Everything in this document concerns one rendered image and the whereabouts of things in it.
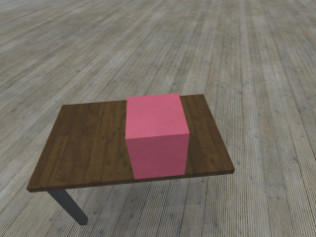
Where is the carton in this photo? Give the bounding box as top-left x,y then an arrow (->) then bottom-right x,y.
125,93 -> 190,180

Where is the table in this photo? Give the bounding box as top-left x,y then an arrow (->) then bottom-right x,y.
27,94 -> 235,226

